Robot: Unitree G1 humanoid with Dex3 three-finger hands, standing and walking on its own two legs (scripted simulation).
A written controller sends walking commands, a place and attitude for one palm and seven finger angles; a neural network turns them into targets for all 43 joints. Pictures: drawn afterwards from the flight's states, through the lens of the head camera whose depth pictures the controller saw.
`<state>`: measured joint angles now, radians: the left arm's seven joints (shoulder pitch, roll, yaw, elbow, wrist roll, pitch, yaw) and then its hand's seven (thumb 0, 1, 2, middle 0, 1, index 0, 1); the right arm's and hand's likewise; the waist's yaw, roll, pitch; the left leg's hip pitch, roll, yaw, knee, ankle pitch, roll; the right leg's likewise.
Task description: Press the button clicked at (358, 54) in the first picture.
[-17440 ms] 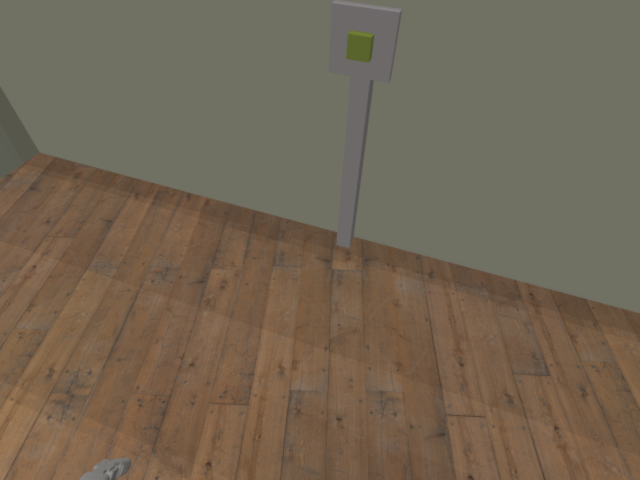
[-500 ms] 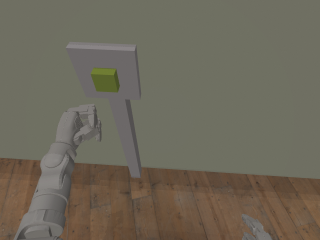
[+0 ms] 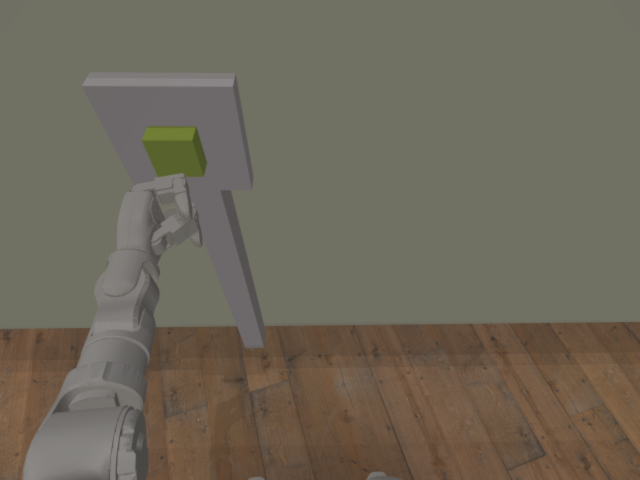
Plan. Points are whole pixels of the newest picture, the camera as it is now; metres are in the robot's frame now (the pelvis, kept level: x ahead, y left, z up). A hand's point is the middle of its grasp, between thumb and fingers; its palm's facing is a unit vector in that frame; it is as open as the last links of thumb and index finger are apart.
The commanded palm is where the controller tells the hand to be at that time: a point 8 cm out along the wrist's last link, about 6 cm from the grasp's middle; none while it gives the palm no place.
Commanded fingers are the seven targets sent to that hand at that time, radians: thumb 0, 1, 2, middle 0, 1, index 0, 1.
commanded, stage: aim a knuckle at the button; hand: left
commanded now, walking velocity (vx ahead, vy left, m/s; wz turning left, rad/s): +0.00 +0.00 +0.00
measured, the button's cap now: (177, 150) +0.52 +0.19 +0.11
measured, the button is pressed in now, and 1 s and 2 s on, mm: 0 0 7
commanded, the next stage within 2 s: press the button with the knuckle in 0.98 s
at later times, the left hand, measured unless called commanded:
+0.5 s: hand (188, 224) +0.42 +0.16 +0.08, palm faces +0.01 -1.00 -0.02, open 3.1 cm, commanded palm +0.39 +0.22 +0.08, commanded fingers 0.00 0.90 0.90 -1.30 -1.50 -1.30 -1.50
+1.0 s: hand (183, 224) +0.41 +0.17 +0.09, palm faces -0.01 -1.00 -0.03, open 3.1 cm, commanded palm +0.38 +0.22 +0.08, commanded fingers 0.00 0.90 0.90 -1.30 -1.50 -1.30 -1.50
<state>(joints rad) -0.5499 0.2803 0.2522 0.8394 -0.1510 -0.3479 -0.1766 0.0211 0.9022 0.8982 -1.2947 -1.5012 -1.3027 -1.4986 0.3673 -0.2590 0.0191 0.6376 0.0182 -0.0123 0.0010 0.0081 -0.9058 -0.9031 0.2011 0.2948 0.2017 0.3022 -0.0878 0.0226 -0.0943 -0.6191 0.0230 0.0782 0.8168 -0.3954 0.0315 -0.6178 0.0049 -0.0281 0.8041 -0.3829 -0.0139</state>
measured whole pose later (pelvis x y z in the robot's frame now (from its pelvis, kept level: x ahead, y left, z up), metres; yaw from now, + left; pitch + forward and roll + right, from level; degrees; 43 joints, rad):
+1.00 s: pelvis +0.00 +0.00 +0.00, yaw +1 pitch +11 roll -1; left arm -0.50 0.28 0.23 0.78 -0.16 -0.35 -0.19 0.02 0.90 0.90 -1.30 -1.50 -1.30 -1.50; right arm 0.33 -0.26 0.02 0.61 0.03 0.01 -0.01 0.01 -0.91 -0.90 0.20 0.29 0.20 0.30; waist -0.07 0.02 -0.10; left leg -0.61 0.02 0.06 0.82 -0.41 0.03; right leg -0.59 0.01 -0.04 0.80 -0.39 -0.02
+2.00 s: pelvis -0.01 -0.01 -0.01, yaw +1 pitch +15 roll -1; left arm -0.84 0.39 0.31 1.15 -0.10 -0.40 -0.20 -0.01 0.81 0.92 -1.30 -1.50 -1.31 -1.50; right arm 0.39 -0.27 0.03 0.66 0.01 0.02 -0.01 0.01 -0.91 -0.90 0.20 0.29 0.20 0.30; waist -0.14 0.02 -0.09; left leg -0.76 0.04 0.04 0.89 -0.41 0.02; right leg -0.73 0.02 -0.07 0.85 -0.39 -0.03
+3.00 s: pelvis -0.03 +0.00 -0.02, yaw +1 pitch +17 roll -2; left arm -0.91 0.41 0.30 1.18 -0.09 -0.38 -0.17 -0.05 0.77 0.93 -1.30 -1.50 -1.33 -1.50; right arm 0.41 -0.28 0.04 0.63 -0.01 -0.02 0.00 0.00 -0.91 -0.90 0.20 0.29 0.20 0.30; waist -0.16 0.02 -0.09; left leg -0.85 0.03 0.04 0.96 -0.40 0.04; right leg -0.82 0.01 -0.06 0.90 -0.37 -0.01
